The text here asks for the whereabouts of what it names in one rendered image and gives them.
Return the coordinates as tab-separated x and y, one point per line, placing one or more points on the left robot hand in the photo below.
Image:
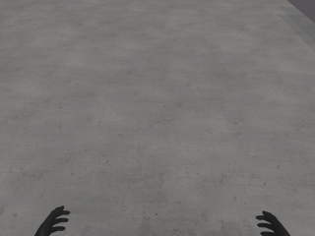
45	229

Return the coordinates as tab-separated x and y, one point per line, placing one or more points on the right robot hand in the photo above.
275	225

